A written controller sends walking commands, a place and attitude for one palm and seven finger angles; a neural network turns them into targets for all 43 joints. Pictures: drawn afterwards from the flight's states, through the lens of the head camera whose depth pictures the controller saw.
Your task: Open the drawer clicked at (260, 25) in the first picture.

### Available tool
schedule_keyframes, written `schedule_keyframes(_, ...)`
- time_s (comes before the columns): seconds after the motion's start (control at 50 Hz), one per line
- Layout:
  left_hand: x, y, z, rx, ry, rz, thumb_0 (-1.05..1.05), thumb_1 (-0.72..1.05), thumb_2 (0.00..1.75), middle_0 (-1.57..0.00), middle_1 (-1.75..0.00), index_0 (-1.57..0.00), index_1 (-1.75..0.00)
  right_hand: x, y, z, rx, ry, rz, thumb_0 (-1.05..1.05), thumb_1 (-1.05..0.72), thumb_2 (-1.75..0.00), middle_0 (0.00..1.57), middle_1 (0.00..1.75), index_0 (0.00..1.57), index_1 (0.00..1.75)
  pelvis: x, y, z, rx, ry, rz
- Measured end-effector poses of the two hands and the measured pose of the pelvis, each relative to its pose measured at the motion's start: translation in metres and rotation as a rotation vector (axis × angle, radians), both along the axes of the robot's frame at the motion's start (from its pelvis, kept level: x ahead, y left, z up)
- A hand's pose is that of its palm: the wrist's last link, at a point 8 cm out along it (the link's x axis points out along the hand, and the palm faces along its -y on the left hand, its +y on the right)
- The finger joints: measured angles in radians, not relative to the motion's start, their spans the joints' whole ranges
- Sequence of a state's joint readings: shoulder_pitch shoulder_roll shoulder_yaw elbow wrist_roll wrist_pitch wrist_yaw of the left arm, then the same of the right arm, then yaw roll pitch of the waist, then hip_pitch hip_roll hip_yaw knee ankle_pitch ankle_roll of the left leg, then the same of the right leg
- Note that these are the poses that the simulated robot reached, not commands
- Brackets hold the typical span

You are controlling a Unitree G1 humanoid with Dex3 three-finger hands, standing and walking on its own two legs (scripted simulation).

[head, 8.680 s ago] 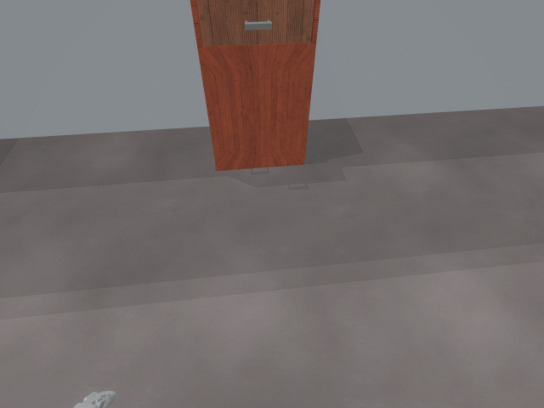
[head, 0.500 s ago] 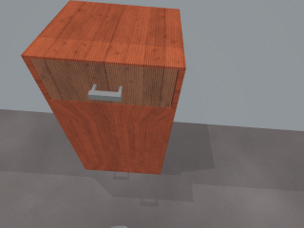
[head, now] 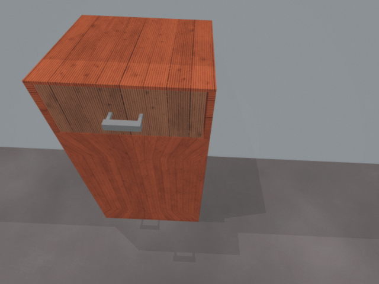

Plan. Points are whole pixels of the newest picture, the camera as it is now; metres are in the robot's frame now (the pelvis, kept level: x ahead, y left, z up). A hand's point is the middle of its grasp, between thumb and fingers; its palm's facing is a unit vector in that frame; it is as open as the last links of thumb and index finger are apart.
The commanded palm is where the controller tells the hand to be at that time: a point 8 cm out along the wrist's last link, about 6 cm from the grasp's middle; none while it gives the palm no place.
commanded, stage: come to a stop and stand still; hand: left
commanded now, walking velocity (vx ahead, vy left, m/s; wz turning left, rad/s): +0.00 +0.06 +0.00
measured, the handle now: (123, 120) +0.53 +0.22 +0.02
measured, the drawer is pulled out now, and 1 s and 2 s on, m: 0.00 0.00 0.00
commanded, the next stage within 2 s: look again from close up in 0.54 s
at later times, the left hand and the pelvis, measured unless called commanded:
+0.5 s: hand out of the picture -0.01 +0.21 -0.16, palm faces +0.00 -0.97 -0.24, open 7.3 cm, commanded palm none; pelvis -0.01 +0.03 +0.01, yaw -1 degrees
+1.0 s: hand out of the picture +0.00 +0.18 -0.16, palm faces -0.01 -0.99 -0.17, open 7.3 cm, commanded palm none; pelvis +0.01 +0.02 +0.01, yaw -2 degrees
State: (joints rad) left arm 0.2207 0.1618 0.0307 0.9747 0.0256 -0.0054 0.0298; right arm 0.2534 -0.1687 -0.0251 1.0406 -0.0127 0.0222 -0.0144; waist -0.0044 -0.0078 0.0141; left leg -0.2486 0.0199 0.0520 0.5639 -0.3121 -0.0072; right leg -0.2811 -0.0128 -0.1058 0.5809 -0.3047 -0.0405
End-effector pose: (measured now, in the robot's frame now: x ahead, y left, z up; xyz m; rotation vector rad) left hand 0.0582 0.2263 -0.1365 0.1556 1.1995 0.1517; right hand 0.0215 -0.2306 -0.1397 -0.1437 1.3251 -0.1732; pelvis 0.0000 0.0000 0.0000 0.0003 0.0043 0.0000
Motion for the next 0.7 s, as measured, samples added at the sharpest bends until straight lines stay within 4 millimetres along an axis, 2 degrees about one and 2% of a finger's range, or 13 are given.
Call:
schedule_keyframes(0.08, -0.009, 0.006, -0.003, -0.011, 0.026, 0.02, 0.0, 0.93, 0.9, -0.2, -0.3, -0.2, -0.3, -0.023, 0.008, 0.006, -0.008, 0.04, 0.0, 0.0, -0.91, -0.9, 0.2, 0.3, 0.2, 0.3, -0.005, 0.004, 0.004, 0.012, -0.014, -0.011)
schedule_keyframes(0.16, -0.025, 0.011, 0.0, -0.01, 0.067, 0.021, 0.0, 0.93, 0.9, -0.2, -0.3, -0.2, -0.3, -0.037, 0.017, 0.006, 0.008, 0.063, 0.001, 0.01, -0.91, -0.9, 0.2, 0.3, 0.2, 0.3, -0.009, 0.008, 0.007, 0.006, -0.015, -0.012)
schedule_keyframes(0.28, -0.059, 0.02, 0.003, 0.018, 0.139, -0.012, 0.01, 0.92, 0.9, -0.2, -0.3, -0.2, -0.3, -0.038, 0.031, -0.005, 0.044, 0.028, 0.001, 0.01, -0.91, -0.9, 0.2, 0.3, 0.2, 0.3, -0.017, 0.02, 0.003, -0.009, -0.016, -0.016)
schedule_keyframes(0.34, -0.069, 0.028, 0.004, 0.03, 0.168, -0.011, 0.01, 0.92, 0.9, -0.2, -0.3, -0.2, -0.3, -0.04, 0.038, -0.008, 0.057, 0.007, 0.004, 0.01, -0.92, -0.9, 0.2, 0.3, 0.2, 0.3, -0.017, 0.026, 0.002, -0.005, -0.019, -0.016)
schedule_keyframes(0.48, -0.071, 0.036, 0.009, 0.037, 0.165, 0.001, 0.01, 0.91, 0.9, -0.2, -0.3, -0.2, -0.3, -0.043, 0.05, -0.008, 0.074, 0.017, 0.021, 0.01, -0.92, -0.9, 0.2, 0.3, 0.2, 0.3, -0.014, 0.033, 0.005, 0.006, -0.025, -0.023)
schedule_keyframes(0.7, -0.068, 0.019, 0.005, -0.009, 0.19, -0.006, 0.01, 0.92, 0.9, -0.2, -0.3, -0.2, -0.3, -0.04, 0.048, -0.002, 0.061, 0.04, 0.014, 0.01, -0.91, -0.9, 0.2, 0.3, 0.2, 0.3, -0.007, 0.03, 0.009, 0.012, -0.019, -0.029)
